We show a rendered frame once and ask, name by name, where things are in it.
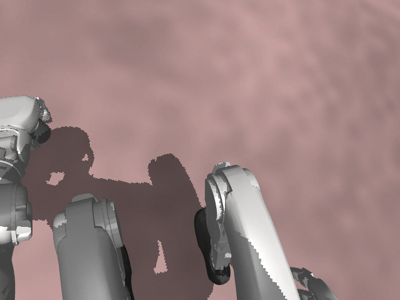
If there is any left robot arm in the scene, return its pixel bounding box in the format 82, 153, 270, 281
0, 126, 33, 300

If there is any right robot hand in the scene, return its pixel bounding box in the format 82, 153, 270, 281
290, 267, 339, 300

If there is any tin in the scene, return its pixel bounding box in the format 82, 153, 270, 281
29, 119, 51, 144

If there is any left robot foot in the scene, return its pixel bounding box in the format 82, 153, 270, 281
121, 244, 134, 300

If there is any left robot hand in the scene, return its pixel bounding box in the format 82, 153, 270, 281
0, 95, 50, 151

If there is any right robot foot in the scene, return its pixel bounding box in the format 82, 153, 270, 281
194, 208, 231, 285

